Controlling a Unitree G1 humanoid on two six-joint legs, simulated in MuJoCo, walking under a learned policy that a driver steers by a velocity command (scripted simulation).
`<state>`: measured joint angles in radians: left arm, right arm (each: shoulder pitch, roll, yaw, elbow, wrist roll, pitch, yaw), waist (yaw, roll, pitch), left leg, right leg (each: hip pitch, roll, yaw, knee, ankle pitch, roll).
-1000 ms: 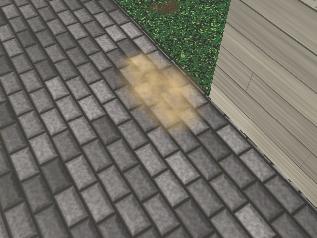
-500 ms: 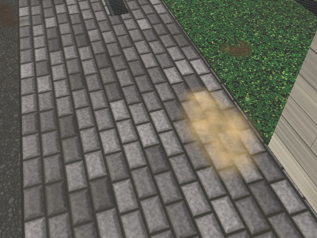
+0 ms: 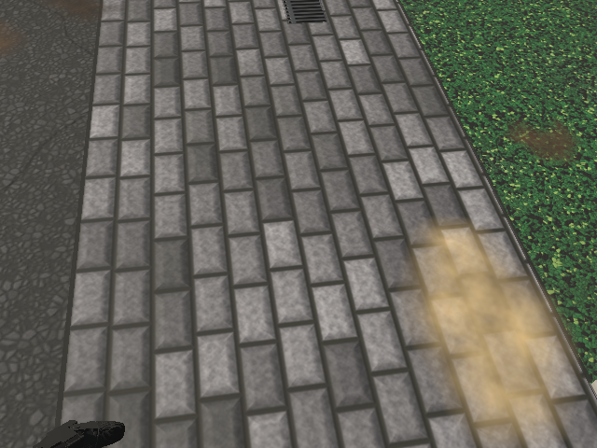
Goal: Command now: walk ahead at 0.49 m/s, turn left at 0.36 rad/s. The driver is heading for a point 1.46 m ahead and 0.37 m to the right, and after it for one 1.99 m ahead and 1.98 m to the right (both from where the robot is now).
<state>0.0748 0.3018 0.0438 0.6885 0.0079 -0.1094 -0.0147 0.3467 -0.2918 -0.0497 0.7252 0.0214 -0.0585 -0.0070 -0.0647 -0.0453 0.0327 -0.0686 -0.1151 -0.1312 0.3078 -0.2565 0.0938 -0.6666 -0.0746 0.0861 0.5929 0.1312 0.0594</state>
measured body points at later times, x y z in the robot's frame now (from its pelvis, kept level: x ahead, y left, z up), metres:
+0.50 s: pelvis +0.30 -0.04 +0.00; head +0.33 -0.05 +0.45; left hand +0.35 +0.25 -0.11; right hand +0.50 -0.29 -0.08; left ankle +0.49 +0.11 -0.70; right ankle +0.24 -0.13 -0.75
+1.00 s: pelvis +0.56 -0.05 -0.01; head +0.59 -0.07 +0.44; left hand +0.85 +0.08 -0.09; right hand +0.45 -0.33 -0.13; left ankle +0.51 +0.09 -0.75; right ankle +0.65 -0.26 -0.70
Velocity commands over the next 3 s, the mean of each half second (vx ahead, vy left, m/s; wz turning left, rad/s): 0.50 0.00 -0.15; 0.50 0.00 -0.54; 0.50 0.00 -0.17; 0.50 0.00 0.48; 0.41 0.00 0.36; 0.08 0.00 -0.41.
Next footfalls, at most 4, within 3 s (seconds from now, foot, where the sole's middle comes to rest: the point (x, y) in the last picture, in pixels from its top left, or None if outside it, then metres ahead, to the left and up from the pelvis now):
0.14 right None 0.28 -0.13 -0.78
0.60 left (246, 413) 0.55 0.07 -0.78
1.12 right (387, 338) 0.72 -0.27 -0.78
1.68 left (351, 220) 1.09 -0.23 -0.78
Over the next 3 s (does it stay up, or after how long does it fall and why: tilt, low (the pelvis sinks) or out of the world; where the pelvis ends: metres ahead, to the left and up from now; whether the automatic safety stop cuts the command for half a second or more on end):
stays up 1.37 -0.39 -0.02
